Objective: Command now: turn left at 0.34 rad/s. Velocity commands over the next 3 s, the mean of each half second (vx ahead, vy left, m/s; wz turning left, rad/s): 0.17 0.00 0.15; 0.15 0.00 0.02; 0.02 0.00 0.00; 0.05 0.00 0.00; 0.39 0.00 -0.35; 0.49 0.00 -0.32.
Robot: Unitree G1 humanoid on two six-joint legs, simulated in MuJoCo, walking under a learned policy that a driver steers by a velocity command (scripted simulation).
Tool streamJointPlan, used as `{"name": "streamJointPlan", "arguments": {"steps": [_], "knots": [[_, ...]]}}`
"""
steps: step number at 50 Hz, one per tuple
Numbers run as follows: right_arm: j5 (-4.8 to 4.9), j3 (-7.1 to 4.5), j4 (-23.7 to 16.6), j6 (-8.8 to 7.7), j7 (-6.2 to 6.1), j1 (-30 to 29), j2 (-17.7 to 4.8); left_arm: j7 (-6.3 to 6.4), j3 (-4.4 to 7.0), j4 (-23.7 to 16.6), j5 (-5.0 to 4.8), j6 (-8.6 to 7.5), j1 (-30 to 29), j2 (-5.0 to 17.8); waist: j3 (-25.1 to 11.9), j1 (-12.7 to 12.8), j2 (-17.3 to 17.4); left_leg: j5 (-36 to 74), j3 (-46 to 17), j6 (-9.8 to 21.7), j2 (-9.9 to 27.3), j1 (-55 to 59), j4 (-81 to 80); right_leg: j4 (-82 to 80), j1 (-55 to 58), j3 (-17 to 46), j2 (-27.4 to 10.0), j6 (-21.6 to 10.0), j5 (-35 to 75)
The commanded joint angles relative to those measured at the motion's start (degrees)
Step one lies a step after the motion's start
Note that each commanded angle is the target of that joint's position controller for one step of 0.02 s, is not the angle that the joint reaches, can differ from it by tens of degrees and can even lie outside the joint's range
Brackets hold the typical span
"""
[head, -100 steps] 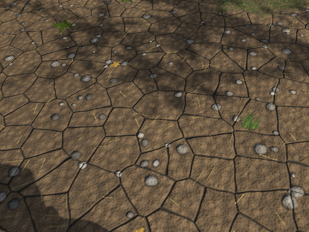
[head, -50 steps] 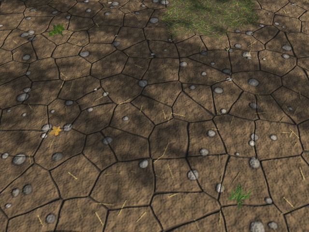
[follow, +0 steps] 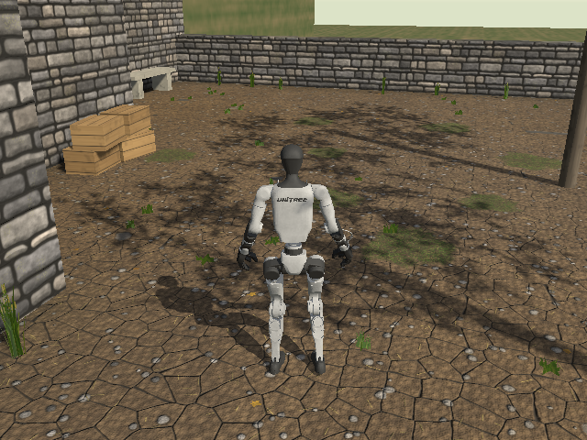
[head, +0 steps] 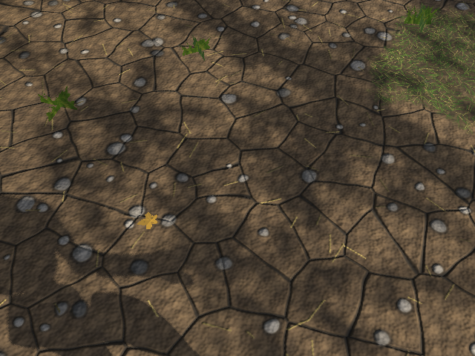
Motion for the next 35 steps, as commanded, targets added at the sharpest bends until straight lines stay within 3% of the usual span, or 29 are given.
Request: {"name": "streamJointPlan", "arguments": {"steps": [1,2,3,4,5,6,7,8,9,10,11,12,15,17,19,20,21,22,23,24,25,26,28,30,32,35], "knots": [[0.35,-1.30,-3.9,0.01,-0.27,-0.8,-7.4,-0.99,1.09,-2.9,0.06,-1.80,3.0,4.6,-8.3,1.6,9.9,14.8,-13.5,8.2,12.8,7.6,-3.0,-13.0,7.5,-2.6,0.1,-2.0,7.0],[0.31,-0.92,-3.7,0.09,-0.41,0.6,-6.4,-1.21,1.35,-2.6,0.55,-2.00,3.9,5.6,-7.8,1.6,8.0,9.2,-12.5,5.8,10.7,5.3,-1.2,-17.7,11.9,-0.9,-2.3,-3.5,12.5],[-0.63,-0.08,-3.9,-0.11,-0.37,2.6,-3.9,-1.02,1.97,-3.4,1.89,-1.96,4.4,9.4,-8.0,0.0,-1.8,-2.8,-7.0,2.5,5.4,-0.2,7.8,-20.3,16.6,9.4,-12.6,-7.1,19.5],[-0.43,-0.23,-5.5,-0.78,-0.12,3.6,-3.8,-1.02,2.19,-3.2,3.28,-1.59,3.4,12.0,-5.1,-2.5,-14.8,-21.7,0.8,-0.4,-2.4,-8.4,14.7,-21.7,15.1,20.8,-21.6,-16.6,30.0],[-0.90,-1.30,-5.1,-1.36,-0.08,2.1,-7.9,-0.99,1.55,-4.2,3.47,-1.99,2.7,9.1,-5.4,-0.2,-13.4,-26.2,-0.2,-2.7,0.4,-8.6,26.1,-22.7,12.3,24.6,-24.7,-21.9,28.9],[-0.11,-2.26,-4.4,-1.37,-0.03,1.8,-10.1,-0.85,1.39,-4.7,2.67,-2.19,1.7,8.3,-4.6,0.0,-9.8,-23.6,-0.3,-3.4,0.6,-9.8,32.3,-22.0,12.7,20.5,-21.9,-20.8,27.1],[0.03,-2.32,-3.1,-0.93,-0.21,2.5,-8.9,-0.73,1.29,-4.7,1.72,-2.17,0.3,8.0,-4.1,-0.7,-7.6,-20.8,-0.2,-4.3,0.9,-10.3,34.6,-21.0,13.2,16.0,-18.4,-18.1,25.4],[-0.21,-2.09,-2.6,-0.43,-0.41,2.7,-7.7,-0.66,0.88,-4.7,0.84,-2.16,-0.4,7.0,-3.5,-0.6,-7.5,-18.4,-0.6,-5.2,1.4,-10.9,35.2,-20.4,13.8,13.5,-16.9,-16.6,25.7],[-0.26,-1.36,-2.1,-0.20,-0.23,3.5,-5.3,-0.54,0.22,-4.0,0.55,-2.06,0.6,5.3,-4.5,-0.6,-7.0,-15.5,0.3,-5.7,2.3,-9.6,33.3,-21.2,14.2,11.1,-15.0,-15.6,20.2],[-0.10,-0.54,-1.9,-0.23,0.19,3.5,-3.2,-0.52,-0.07,-3.1,0.44,-1.77,2.0,4.5,-4.3,-0.2,-8.0,-13.0,3.2,-6.0,3.4,-8.6,28.2,-23.0,14.4,9.0,-12.5,-14.5,9.9],[0.11,0.04,-2.4,-0.55,0.67,1.5,-2.1,-0.41,0.25,-2.4,0.09,-1.33,3.6,5.3,-3.2,1.4,-10.5,-12.0,7.0,-6.1,4.0,-8.4,23.4,-24.9,14.9,8.6,-11.1,-14.1,0.4],[0.39,0.30,-3.3,-1.02,0.97,-1.4,-2.1,-0.14,0.78,-2.2,-0.14,-0.91,4.9,7.2,-1.7,3.2,-12.3,-12.4,9.2,-6.0,4.0,-8.1,19.8,-26.3,14.8,9.4,-11.1,-14.4,-4.1],[1.09,0.38,-3.9,-2.72,1.31,-3.9,-2.8,0.02,1.53,-1.8,-0.15,-0.90,8.2,10.0,-0.6,5.0,-11.6,-15.5,11.1,-4.2,3.9,-3.3,8.6,-26.8,14.8,11.5,-13.4,-15.7,-6.4],[1.23,0.17,-2.3,-3.86,1.54,-0.9,-3.0,-0.36,1.58,-1.7,-1.01,-1.02,8.2,10.3,-0.3,3.4,-10.1,-9.0,12.4,-1.9,3.4,3.5,-0.9,-26.2,12.4,11.5,-13.6,-15.9,-6.5],[1.02,-0.13,0.3,-4.60,1.63,4.2,-3.0,-0.79,0.96,-1.7,-1.26,-1.26,7.4,8.5,-1.0,0.4,-8.4,-2.1,12.4,0.6,3.4,14.9,-8.6,-23.2,6.6,9.7,-12.0,-14.2,-4.1],[1.09,-0.46,1.4,-4.83,1.34,9.2,-3.9,-1.16,-0.02,-2.3,-0.73,-1.85,5.7,5.4,-3.6,-2.0,-6.5,-2.4,7.9,2.1,7.2,23.7,-8.5,-18.2,1.0,7.4,-10.1,-11.7,-3.4],[0.52,-1.37,2.6,-4.94,0.88,15.2,-7.8,-1.73,-1.42,-4.2,0.24,-2.88,2.6,0.3,-5.9,-4.0,4.0,-5.8,-5.1,5.4,16.7,32.3,-10.1,-2.8,-9.5,-1.4,-3.7,-7.4,-4.5],[0.18,-2.88,3.4,-5.04,1.64,17.8,-12.8,-1.70,-1.00,-7.5,-0.55,-4.21,-0.7,2.5,-2.6,-5.1,14.7,-13.8,-21.1,12.8,26.5,30.1,-16.2,6.6,-19.9,-5.9,-0.7,-6.0,-12.6],[-0.02,-2.03,3.0,-5.81,1.80,16.9,-9.5,-1.81,0.27,-7.7,-1.40,-4.84,-2.1,6.8,2.2,-5.3,10.6,-18.2,-24.0,15.5,27.7,28.4,-18.2,15.9,-25.7,-2.6,-4.2,-5.9,-14.1],[-0.09,-1.16,2.7,-6.37,1.82,15.2,-6.9,-2.35,0.64,-7.0,-1.95,-5.10,-0.7,7.5,3.9,-3.8,9.1,-19.5,-20.3,14.0,25.4,28.0,-18.6,19.7,-28.1,-1.5,-5.8,-6.7,-9.8],[-0.02,-0.90,2.2,-6.67,1.94,13.5,-6.3,-2.70,0.60,-6.0,-1.70,-5.24,0.7,6.8,4.0,-2.8,8.3,-17.6,-16.6,12.6,23.1,27.8,-19.4,20.8,-28.9,-1.8,-6.8,-7.1,-5.4],[0.15,-0.59,2.0,-6.57,2.01,11.8,-5.9,-2.98,0.63,-5.9,-0.96,-5.28,0.4,6.7,5.4,-2.1,7.5,-6.5,-13.1,11.9,22.3,26.8,-19.6,20.1,-29.2,-2.1,-7.4,-6.6,-2.1],[-0.22,-0.32,1.3,-5.89,1.68,9.5,-5.5,-3.57,0.07,-5.9,0.09,-5.24,0.0,4.6,4.1,-0.8,6.3,18.1,-3.5,10.2,18.7,22.1,-18.7,15.8,-22.7,-4.5,-6.8,-4.7,2.3],[0.01,-0.52,1.4,-5.04,1.18,8.8,-6.1,-4.07,-1.12,-6.3,0.57,-5.12,-1.0,1.5,2.0,-0.9,6.3,28.9,4.6,8.4,14.8,16.7,-16.7,7.1,-13.3,-7.1,-5.0,-3.1,8.7],[-0.01,-0.85,2.5,-4.52,0.96,11.3,-7.4,-4.43,-1.47,-7.2,0.30,-4.81,-3.3,1.2,0.5,-2.0,7.2,30.8,6.7,7.5,13.9,13.7,-15.2,0.1,-5.9,-8.4,-2.8,-2.8,14.7],[0.73,-1.01,3.2,-4.61,0.86,10.9,-8.2,-4.54,-0.60,-7.7,0.06,-4.25,-2.4,4.0,-0.7,-0.3,8.1,29.1,4.8,6.2,16.2,13.8,-12.1,-5.5,0.0,-6.0,-1.8,-4.6,18.3]]}}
